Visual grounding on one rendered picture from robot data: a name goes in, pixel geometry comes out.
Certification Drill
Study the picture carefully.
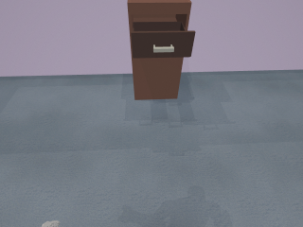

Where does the handle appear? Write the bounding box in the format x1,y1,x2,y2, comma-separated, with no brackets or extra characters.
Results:
153,44,174,53

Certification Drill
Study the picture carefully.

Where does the drawer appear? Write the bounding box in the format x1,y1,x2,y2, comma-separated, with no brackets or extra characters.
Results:
131,21,196,59

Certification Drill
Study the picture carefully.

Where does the cabinet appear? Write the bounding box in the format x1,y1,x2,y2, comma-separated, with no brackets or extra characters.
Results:
127,0,192,100

